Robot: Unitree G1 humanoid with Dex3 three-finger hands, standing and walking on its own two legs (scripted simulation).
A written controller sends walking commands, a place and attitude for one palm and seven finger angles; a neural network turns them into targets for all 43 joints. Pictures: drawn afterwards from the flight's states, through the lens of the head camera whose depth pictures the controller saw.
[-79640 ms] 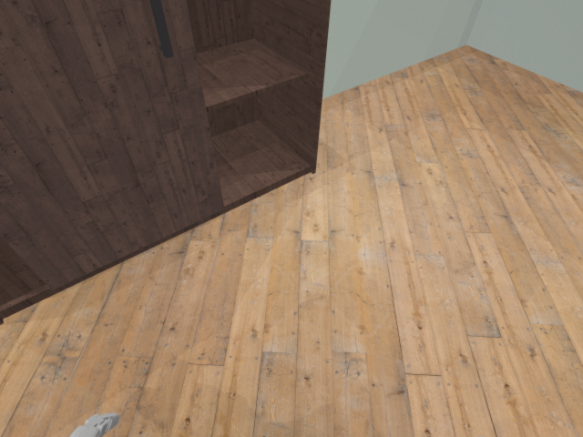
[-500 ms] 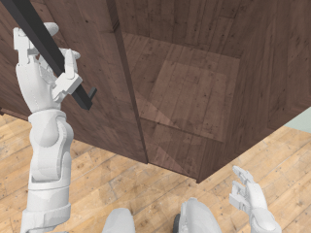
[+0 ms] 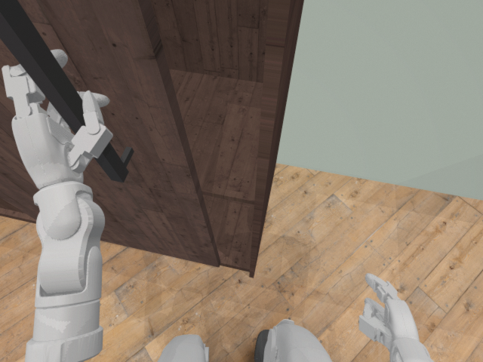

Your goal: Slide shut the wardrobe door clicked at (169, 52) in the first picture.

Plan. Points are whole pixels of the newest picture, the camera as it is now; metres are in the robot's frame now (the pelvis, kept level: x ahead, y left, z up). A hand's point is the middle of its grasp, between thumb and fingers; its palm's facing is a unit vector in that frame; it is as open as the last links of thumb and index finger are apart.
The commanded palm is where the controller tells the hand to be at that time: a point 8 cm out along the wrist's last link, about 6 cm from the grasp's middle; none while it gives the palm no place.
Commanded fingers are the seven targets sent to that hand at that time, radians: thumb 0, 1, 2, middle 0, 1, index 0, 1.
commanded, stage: step sideways, sliding the door along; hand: left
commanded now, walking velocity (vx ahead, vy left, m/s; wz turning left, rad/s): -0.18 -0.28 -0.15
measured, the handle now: (79, 95) +0.38 +0.26 +0.20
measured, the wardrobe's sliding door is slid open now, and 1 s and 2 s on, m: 0.12 0.00 0.00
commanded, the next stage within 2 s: stop walking and hold the door there in 0.56 s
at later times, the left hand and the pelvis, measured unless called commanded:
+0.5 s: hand (197, 144) +0.33 +0.10 +0.19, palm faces +0.53 -0.85 -0.06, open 7.3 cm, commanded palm +0.28 +0.06 +0.20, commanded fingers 0.00 0.90 0.90 -0.45 -1.40 -0.45 -1.40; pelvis -0.06 -0.17 +0.00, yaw -4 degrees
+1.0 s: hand (191, 144) +0.33 +0.10 +0.19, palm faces +0.62 -0.74 -0.25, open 7.3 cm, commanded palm +0.28 +0.11 +0.18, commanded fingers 0.00 0.90 0.90 -0.45 -1.40 -0.45 -1.40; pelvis -0.05 -0.23 +0.01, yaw -9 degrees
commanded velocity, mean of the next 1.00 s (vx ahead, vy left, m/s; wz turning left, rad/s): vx -0.13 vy -0.14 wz -0.01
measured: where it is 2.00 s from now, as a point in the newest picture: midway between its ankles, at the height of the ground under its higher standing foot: outside the picture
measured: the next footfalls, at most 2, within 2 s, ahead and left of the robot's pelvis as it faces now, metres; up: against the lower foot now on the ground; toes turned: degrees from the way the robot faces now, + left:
right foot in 0.26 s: +0.02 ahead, -0.34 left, +0.00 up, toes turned -10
left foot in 0.44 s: -0.02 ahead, +0.04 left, +0.00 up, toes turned +2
